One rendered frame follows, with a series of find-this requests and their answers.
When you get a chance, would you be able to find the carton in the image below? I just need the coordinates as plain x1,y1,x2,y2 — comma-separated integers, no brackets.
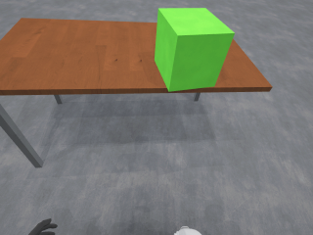
155,8,235,92

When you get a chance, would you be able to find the robot left hand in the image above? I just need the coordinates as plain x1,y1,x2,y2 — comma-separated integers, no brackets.
28,218,58,235

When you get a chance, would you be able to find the table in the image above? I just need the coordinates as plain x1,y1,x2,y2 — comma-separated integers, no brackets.
0,18,273,168

